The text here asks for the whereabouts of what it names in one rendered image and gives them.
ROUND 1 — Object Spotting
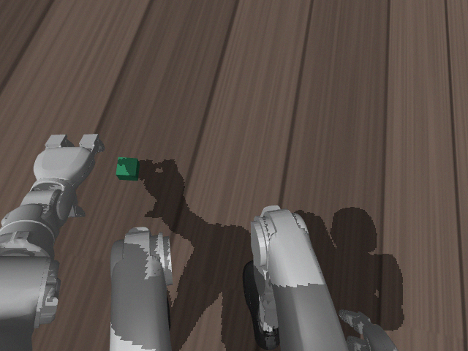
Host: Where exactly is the right robot hand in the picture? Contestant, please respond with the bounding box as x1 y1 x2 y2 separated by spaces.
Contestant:
339 309 398 351

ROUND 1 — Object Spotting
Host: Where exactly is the left robot hand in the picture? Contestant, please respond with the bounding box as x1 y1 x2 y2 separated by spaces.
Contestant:
34 134 105 217

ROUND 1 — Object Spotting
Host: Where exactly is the right robot foot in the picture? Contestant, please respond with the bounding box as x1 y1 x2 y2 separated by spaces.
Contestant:
243 260 280 350

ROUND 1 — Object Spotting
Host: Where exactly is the left robot arm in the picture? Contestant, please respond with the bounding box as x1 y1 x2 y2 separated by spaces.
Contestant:
0 178 76 351

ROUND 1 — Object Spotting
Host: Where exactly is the cube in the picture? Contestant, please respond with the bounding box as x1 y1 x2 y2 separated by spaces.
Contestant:
116 157 140 181

